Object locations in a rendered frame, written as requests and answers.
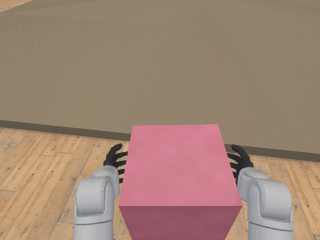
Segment robot right hand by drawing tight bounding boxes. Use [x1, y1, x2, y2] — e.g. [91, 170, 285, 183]
[227, 144, 254, 188]

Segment robot left forearm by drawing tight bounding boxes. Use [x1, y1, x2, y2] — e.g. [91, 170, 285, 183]
[73, 165, 120, 240]

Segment robot left hand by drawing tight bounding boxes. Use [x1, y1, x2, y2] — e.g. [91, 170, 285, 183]
[103, 143, 128, 184]

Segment carton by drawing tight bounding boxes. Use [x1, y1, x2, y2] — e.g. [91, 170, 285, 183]
[118, 124, 243, 240]

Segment robot right forearm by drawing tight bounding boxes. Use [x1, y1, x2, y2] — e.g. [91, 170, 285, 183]
[237, 167, 294, 240]

